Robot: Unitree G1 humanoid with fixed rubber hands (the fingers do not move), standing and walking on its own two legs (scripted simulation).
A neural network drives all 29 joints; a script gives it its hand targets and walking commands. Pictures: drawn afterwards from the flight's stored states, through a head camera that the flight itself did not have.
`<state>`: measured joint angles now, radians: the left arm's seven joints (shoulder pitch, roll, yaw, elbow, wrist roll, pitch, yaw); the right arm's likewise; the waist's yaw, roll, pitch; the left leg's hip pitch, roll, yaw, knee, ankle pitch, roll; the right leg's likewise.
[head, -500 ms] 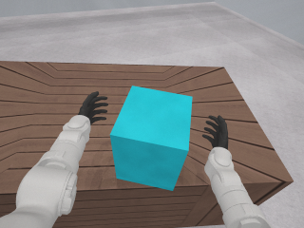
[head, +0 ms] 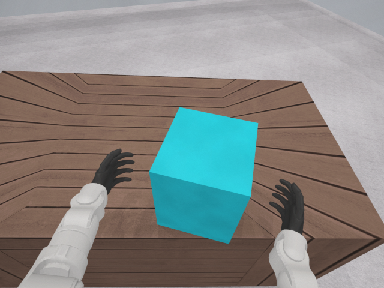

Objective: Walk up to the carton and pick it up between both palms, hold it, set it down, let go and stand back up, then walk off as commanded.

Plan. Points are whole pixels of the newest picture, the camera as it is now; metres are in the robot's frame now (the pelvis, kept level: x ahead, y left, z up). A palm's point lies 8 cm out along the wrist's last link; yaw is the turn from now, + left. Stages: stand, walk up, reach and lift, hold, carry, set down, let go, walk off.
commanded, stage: set down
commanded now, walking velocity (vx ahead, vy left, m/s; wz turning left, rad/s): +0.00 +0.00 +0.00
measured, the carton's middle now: (204, 176) +0.42 -0.04 -0.04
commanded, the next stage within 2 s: none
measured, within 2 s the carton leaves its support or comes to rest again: neither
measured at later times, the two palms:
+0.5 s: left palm (94, 211) +0.32 +0.21 -0.01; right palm (293, 250) +0.22 -0.20 +0.00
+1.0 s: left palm (80, 251) +0.25 +0.23 -0.04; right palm (294, 282) +0.17 -0.19 -0.02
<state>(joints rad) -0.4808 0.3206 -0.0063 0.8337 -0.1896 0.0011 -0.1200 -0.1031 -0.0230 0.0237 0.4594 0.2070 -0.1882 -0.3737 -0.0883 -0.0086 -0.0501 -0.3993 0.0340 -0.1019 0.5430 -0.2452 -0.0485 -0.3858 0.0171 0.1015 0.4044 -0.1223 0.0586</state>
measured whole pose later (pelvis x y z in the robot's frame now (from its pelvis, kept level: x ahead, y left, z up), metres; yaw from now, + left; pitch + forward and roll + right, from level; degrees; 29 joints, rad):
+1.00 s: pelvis +0.02 +0.00 +0.00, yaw +0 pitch +2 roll -2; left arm 0.08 0.32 -0.01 0.51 -0.19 -0.25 -0.19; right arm 0.35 -0.02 0.10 0.41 0.17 -0.57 -0.33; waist -0.03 -0.01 0.06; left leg -0.30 0.04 -0.10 0.54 -0.29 -0.04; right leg -0.29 0.02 0.10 0.40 -0.16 0.05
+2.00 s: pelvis +0.02 +0.00 +0.00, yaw +0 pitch -3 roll -2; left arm 0.13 0.25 -0.01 0.49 -0.17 0.07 -0.07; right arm 0.19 -0.09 -0.07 0.66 0.04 -0.29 -0.06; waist -0.02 0.04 0.07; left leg -0.19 0.04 -0.10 0.54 -0.30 -0.04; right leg -0.18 0.02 0.10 0.40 -0.18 0.05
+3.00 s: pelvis +0.02 -0.01 +0.00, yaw +0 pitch -3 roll -1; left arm 0.13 0.21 -0.01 0.51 -0.09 0.13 0.01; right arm 0.15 -0.14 -0.08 0.75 -0.02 -0.22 0.02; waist -0.02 0.02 0.07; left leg -0.17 0.04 -0.10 0.49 -0.28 -0.05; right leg -0.18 0.02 0.10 0.40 -0.18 0.04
